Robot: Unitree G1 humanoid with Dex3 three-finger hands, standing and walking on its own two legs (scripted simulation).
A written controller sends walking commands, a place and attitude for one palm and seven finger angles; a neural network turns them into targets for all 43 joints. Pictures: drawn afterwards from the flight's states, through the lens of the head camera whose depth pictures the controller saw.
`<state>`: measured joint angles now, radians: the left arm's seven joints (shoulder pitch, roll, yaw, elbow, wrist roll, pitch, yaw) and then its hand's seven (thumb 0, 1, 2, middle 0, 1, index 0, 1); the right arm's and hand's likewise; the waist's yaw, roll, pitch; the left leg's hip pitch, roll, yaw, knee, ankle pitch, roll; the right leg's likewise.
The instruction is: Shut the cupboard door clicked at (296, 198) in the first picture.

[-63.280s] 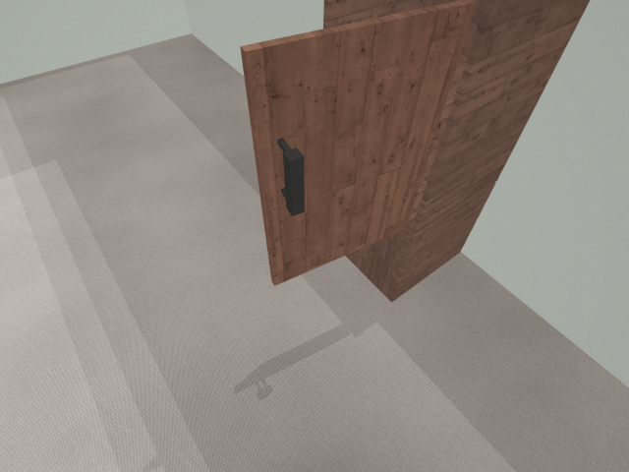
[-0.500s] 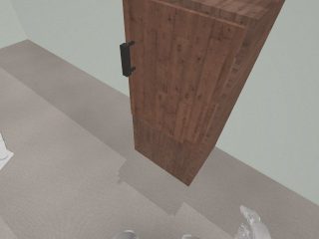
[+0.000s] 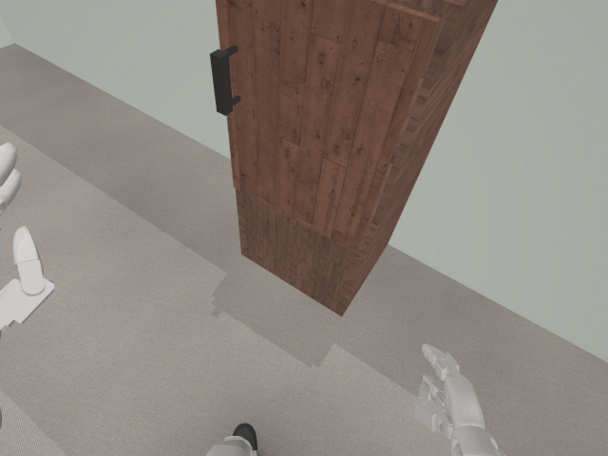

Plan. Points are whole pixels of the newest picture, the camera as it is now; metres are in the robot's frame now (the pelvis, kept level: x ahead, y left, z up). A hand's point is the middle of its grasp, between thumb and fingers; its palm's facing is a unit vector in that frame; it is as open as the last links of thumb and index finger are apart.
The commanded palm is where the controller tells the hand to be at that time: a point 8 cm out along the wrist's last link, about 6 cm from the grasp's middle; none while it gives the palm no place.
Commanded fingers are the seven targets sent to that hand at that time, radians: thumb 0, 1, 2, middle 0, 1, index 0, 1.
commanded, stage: stop stepping back and stand still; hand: left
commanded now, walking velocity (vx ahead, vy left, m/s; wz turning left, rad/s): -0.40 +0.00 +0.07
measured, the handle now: (228, 80) +0.80 +0.22 +0.04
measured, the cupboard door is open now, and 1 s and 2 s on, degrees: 2 2 2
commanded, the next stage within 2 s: let the arm hang, fingers relaxed in 0.78 s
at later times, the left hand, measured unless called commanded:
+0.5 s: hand out of the picture +0.14 +0.26 +0.18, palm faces +0.38 -0.81 -0.45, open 7.4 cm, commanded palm +0.09 +0.31 +0.19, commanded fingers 0.00 0.90 0.90 -0.20 -0.30 -0.20 -0.30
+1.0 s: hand (73, 399) +0.17 +0.27 +0.02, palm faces +0.18 -0.87 -0.46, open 7.4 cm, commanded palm none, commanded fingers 0.00 0.90 0.90 -0.20 -0.30 -0.20 -0.30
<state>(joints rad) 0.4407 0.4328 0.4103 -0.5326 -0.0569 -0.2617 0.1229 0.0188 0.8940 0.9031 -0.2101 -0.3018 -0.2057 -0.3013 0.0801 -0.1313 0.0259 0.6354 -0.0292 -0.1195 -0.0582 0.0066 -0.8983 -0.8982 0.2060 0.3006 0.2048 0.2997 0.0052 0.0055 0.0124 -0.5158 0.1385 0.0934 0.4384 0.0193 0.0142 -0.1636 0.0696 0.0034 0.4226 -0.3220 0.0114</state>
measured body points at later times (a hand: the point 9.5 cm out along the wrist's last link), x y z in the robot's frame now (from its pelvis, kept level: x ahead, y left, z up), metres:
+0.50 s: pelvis -0.05 +0.01 +0.01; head -0.07 +0.02 +0.46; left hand +0.11 +0.30 +0.20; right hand +0.07 -0.24 -0.08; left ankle +0.02 +0.11 -0.71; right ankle -0.07 -0.09 -0.73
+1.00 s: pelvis -0.04 +0.02 +0.00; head -0.05 -0.01 +0.45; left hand +0.15 +0.31 +0.05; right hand +0.13 -0.23 -0.11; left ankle -0.01 +0.13 -0.73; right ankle -0.07 -0.09 -0.73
